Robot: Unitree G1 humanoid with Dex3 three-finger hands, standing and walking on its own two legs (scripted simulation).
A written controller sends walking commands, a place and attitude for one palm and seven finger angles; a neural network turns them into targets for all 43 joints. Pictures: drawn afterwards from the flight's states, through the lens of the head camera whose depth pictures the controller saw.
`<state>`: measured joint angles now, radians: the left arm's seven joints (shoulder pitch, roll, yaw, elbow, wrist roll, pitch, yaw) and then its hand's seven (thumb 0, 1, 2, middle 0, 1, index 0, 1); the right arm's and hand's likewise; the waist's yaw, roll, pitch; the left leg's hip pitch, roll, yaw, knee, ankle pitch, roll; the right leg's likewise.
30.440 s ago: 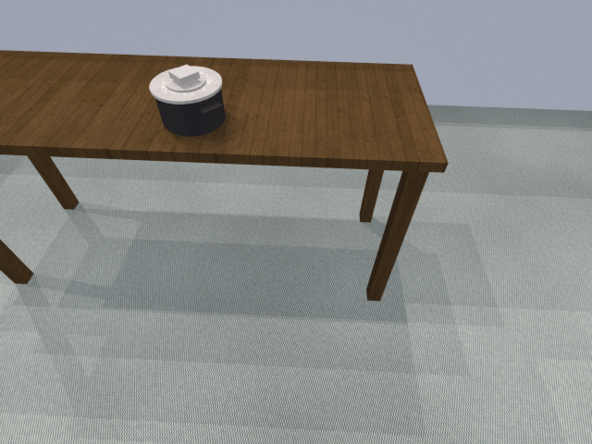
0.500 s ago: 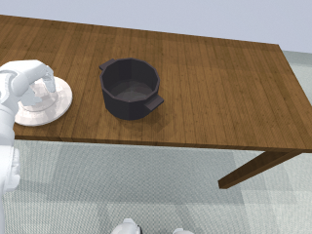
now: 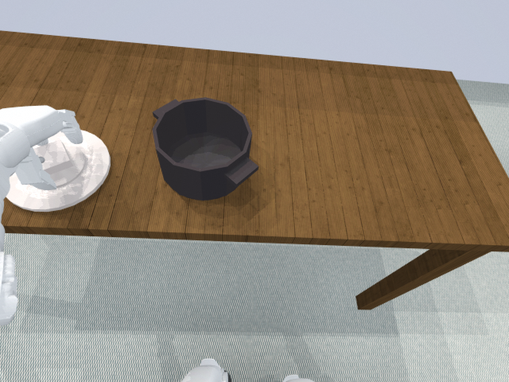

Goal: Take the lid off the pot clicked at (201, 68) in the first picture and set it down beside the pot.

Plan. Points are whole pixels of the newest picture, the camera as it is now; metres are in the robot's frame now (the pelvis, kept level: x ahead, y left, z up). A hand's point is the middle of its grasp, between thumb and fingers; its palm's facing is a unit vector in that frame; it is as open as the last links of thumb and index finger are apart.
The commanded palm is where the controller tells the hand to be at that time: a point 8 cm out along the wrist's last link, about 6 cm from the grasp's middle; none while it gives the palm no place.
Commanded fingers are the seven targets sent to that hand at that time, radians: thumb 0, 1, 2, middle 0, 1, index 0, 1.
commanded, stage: open the fingers wide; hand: left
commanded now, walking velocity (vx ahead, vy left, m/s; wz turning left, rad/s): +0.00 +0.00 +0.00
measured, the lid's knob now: (50, 158) +0.48 +0.34 +0.01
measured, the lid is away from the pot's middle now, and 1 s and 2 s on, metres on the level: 0.26 0.26 0.26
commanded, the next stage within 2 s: raise the empty hand in 0.14 s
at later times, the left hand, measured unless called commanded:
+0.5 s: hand (27, 148) +0.44 +0.33 +0.08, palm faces -0.42 -0.11 -0.90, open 11.0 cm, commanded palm +0.48 +0.32 +0.14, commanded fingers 0.00 0.02 0.58 -0.32 -0.91 -0.32 -0.91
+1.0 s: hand (7, 121) +0.45 +0.33 +0.13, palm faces -0.37 -0.07 -0.92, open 11.0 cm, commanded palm +0.47 +0.32 +0.19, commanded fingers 0.00 0.02 0.58 -0.32 -0.91 -0.32 -0.91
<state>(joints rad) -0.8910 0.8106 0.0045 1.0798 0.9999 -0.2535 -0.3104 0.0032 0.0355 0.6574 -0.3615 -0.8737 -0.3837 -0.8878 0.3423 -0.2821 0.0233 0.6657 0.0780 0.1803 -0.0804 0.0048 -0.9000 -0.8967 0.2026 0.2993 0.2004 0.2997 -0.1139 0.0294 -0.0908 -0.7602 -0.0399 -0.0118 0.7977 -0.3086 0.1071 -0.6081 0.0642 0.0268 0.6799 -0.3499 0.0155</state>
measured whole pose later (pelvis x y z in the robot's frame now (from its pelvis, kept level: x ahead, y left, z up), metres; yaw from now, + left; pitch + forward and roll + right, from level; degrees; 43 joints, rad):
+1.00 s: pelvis +0.00 +0.02 +0.01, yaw +1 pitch +12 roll -5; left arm -0.99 0.79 -0.07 1.01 0.98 -0.17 -0.39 0.00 0.03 0.58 -0.33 -0.90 -0.34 -0.91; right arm 0.33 -0.28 0.02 0.65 0.09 0.17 -0.07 0.01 -0.90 -0.90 0.20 0.30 0.20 0.30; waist -0.09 0.03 -0.07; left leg -0.63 -0.07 -0.01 0.69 -0.26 0.13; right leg -0.47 0.03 0.03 0.58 -0.31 -0.01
